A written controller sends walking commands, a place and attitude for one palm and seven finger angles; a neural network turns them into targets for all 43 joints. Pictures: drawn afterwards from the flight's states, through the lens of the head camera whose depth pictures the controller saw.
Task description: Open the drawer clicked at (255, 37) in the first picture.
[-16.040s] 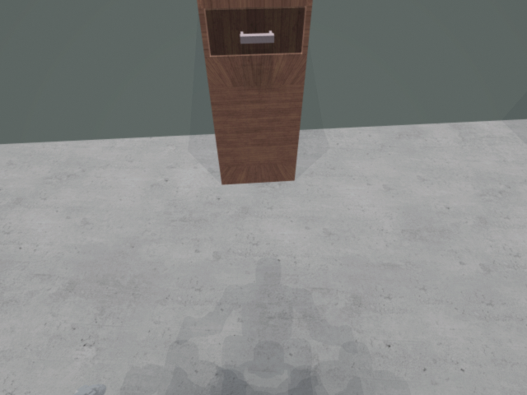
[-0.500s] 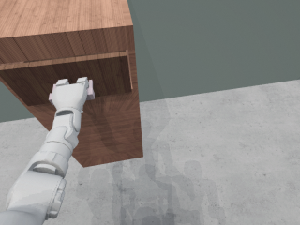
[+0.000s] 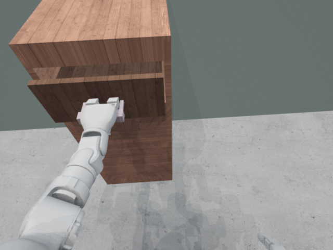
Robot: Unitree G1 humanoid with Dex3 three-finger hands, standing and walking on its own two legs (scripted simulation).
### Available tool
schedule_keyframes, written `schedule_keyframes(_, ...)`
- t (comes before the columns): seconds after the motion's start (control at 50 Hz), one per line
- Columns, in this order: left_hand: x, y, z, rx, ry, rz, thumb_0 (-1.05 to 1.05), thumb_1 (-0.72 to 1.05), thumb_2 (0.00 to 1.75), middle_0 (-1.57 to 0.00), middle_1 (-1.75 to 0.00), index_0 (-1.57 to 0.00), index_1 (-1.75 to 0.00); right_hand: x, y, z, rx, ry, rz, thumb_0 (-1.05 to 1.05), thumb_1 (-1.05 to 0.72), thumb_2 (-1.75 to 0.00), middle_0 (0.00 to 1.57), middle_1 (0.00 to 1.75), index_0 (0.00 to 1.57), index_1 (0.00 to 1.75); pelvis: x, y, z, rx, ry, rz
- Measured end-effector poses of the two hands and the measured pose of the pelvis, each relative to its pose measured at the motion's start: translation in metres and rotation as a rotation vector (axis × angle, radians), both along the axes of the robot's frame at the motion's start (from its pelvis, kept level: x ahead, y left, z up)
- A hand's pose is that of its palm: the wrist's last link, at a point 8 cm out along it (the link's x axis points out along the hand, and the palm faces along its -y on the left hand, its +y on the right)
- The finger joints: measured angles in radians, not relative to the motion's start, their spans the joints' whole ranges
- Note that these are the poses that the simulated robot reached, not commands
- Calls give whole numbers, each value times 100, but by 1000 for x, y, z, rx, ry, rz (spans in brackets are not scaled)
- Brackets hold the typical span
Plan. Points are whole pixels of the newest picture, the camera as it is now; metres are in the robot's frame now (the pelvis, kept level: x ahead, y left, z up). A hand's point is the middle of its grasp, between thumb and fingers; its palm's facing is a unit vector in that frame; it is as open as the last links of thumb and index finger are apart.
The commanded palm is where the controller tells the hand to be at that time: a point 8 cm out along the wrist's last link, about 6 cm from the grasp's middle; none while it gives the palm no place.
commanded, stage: pull the drawer open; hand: left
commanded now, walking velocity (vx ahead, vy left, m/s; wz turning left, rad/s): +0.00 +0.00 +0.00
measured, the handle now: (102, 110) +0.48 +0.19 +0.04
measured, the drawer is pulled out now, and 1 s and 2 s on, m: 0.07 0.12 0.24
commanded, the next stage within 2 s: none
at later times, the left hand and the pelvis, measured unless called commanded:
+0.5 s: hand (103, 145) +0.38 +0.17 +0.02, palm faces +0.02 -0.04 -1.00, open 5.6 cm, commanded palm +0.36 +0.17 +0.08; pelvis +0.00 +0.00 +0.00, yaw -1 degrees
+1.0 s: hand (103, 145) +0.38 +0.17 +0.02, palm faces -0.01 -0.03 -1.00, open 5.7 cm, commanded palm +0.33 +0.17 +0.08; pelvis -0.02 -0.01 +0.00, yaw +0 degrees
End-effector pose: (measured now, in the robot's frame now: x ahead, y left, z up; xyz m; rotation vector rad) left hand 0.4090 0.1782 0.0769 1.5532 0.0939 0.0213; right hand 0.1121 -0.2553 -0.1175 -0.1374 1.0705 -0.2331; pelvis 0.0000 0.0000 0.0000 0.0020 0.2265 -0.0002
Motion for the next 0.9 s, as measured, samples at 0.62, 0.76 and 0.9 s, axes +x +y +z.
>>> schedule_keyframes(0.62, -53, -4, -1, -2, -23, 8, -1, 68, 83, -36, -135, -40, -136, 21, 6, 5, 30, -71, 32, 1, -90, -90, 20, 30, 20, 30, -4, -3, 5, 8, -64, 0)
schedule_keyframes(0.76, -53, -3, 0, -9, -14, 0, 0, 67, 81, -36, -135, -41, -135, 26, 10, 10, 28, -118, 59, 0, -90, -90, 20, 30, 20, 30, -12, -6, 3, 9, -66, 8)
schedule_keyframes(0.9, -53, -3, -1, -7, -34, -12, 0, 68, 84, -36, -135, -40, -135, -9, 5, -2, 25, -35, 36, 0, -90, -90, 20, 30, 20, 30, -17, -7, 1, 6, -59, 8)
